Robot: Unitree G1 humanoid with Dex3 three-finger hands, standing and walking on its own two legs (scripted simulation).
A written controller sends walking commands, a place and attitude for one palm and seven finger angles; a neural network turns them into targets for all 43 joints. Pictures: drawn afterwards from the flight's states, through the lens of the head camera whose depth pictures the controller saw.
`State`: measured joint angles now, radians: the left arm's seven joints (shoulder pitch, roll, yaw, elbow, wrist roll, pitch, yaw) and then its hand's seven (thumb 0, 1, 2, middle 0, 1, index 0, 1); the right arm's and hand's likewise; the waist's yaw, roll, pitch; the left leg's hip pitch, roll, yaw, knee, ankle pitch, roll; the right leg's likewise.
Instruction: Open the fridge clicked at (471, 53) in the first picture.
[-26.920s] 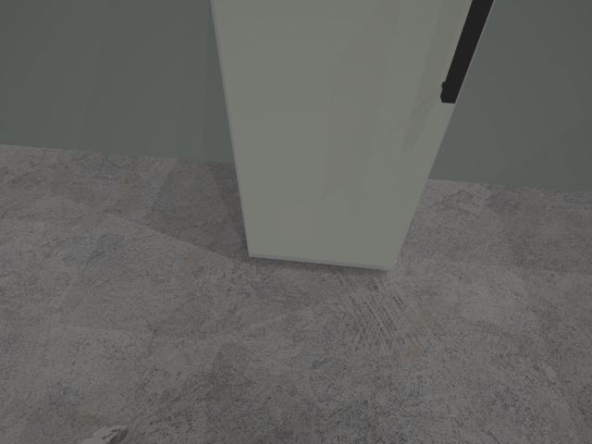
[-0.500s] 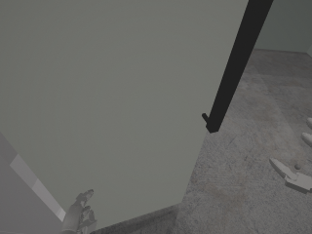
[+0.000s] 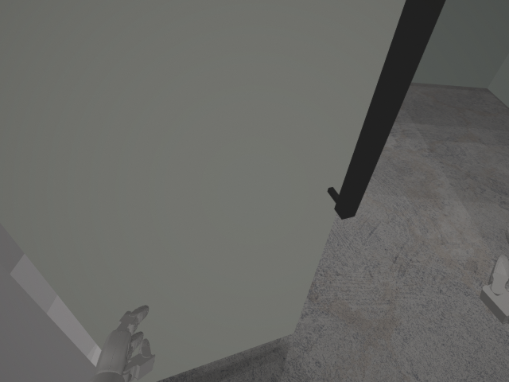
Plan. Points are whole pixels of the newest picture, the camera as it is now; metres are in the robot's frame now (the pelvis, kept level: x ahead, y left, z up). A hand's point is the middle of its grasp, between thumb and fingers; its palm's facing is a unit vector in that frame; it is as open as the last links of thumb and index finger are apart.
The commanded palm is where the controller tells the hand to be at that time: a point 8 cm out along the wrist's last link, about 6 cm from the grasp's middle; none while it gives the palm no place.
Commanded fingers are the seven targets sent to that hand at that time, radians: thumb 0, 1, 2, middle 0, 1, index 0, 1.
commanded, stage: draw the hand back to the body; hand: right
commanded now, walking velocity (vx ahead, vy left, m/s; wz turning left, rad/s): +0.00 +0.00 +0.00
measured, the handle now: (372, 103) +0.42 -0.17 +0.27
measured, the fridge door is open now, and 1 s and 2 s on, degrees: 67 67 67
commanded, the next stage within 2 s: step back with the hand held close in 0.10 s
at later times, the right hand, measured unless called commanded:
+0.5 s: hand (469, 285) +0.20 -0.26 +0.14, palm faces +0.33 +0.83 -0.44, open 7.5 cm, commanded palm +0.14 -0.31 +0.18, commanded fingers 0.00 -0.90 -0.90 0.20 0.30 0.20 0.30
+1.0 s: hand out of the picture +0.12 -0.30 +0.15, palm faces +0.43 +0.82 -0.39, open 7.5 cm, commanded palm +0.05 -0.34 +0.18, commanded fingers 0.00 -0.90 -0.90 0.20 0.30 0.20 0.30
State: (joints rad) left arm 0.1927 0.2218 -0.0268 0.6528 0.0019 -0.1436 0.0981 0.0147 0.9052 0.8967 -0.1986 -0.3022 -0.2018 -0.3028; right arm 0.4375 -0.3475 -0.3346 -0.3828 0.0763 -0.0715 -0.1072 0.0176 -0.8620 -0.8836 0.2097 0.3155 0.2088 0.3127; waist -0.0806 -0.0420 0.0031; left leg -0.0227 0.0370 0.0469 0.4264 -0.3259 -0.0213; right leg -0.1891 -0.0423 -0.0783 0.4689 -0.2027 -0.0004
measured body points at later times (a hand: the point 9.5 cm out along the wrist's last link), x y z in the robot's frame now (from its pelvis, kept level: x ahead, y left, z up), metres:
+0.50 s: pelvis -0.02 -0.02 +0.00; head +0.01 -0.02 +0.44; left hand +0.16 +0.23 -0.08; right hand +0.18 -0.30 +0.17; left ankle -0.05 +0.13 -0.74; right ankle +0.04 -0.12 -0.74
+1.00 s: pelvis -0.09 -0.04 -0.02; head -0.07 -0.07 +0.43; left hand +0.08 +0.19 -0.09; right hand +0.10 -0.34 +0.17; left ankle -0.06 +0.13 -0.73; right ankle +0.04 -0.12 -0.74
